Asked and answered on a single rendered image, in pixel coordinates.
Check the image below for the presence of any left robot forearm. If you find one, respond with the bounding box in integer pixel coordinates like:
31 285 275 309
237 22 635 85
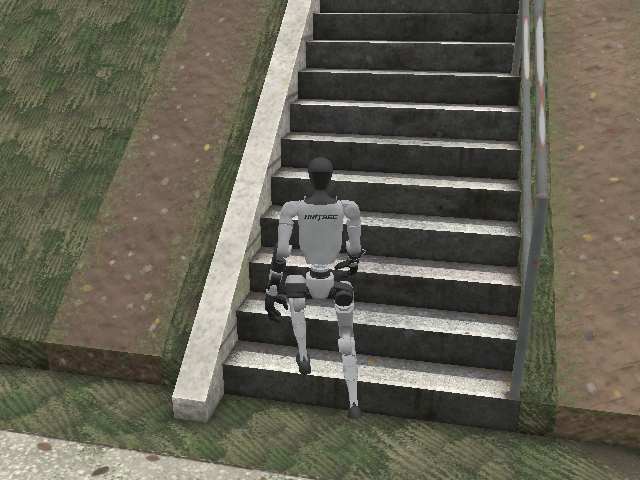
266 242 286 296

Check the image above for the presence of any robot right hand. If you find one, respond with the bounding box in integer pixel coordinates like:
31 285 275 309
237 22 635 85
334 260 358 277

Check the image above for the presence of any right robot forearm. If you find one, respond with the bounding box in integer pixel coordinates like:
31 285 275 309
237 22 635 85
347 240 362 267

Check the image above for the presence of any robot right upper arm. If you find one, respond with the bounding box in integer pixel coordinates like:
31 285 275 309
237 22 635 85
341 200 361 254

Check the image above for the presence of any robot left shin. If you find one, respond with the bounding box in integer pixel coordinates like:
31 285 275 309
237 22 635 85
289 298 308 362

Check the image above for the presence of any robot left upper arm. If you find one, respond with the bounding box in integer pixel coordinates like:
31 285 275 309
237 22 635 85
276 200 300 258

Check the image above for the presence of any robot left hand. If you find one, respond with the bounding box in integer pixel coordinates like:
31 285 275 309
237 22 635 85
265 294 288 323

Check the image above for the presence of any left robot thigh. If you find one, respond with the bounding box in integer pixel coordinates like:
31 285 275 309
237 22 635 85
285 275 306 312

